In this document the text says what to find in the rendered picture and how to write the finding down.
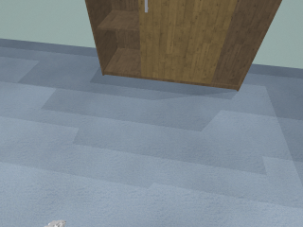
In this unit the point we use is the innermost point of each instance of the wardrobe door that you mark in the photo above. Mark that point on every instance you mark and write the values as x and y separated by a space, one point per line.
183 39
241 39

